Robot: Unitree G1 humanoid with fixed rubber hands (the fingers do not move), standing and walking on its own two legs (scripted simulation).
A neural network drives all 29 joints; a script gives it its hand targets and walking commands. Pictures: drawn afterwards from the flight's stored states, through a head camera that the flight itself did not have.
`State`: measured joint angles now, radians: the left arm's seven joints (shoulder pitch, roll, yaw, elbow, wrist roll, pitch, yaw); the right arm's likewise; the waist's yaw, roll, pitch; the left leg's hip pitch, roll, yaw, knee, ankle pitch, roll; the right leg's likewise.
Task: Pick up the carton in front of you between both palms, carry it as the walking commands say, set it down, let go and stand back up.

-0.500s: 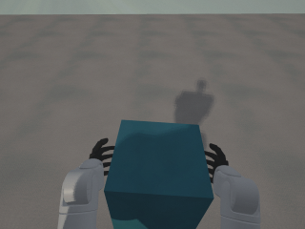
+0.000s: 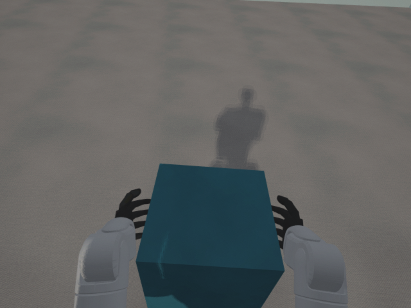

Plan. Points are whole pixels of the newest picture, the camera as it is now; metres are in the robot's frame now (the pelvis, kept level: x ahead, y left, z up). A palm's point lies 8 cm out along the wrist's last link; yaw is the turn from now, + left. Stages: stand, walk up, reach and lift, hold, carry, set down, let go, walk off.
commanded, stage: carry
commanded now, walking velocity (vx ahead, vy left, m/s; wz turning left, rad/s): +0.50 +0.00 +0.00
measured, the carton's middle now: (206, 245) +0.27 +0.00 -0.01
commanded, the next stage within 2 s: none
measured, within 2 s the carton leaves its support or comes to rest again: neither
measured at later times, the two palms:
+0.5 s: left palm (168, 117) +0.55 +0.11 +0.08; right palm (281, 123) +0.57 -0.19 +0.07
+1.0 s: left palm (168, 86) +0.70 +0.12 +0.09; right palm (268, 90) +0.71 -0.18 +0.09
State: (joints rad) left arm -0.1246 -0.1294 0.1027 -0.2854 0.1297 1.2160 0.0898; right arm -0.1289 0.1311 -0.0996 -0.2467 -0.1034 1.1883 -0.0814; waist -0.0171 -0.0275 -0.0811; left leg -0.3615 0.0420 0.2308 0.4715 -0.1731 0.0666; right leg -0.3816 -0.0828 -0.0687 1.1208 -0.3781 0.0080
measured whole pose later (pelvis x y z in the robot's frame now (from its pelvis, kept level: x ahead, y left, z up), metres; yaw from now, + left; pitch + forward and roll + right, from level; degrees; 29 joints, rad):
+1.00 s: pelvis +0.44 -0.03 +0.00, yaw +1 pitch +3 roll +1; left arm -0.16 -0.13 0.11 -0.32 0.13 1.23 0.08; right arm -0.17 0.13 -0.12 -0.30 -0.11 1.21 -0.08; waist 0.00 -0.03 -0.11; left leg -0.31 0.06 0.19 0.53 -0.26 0.02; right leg -0.17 -0.06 -0.18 0.50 -0.38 0.00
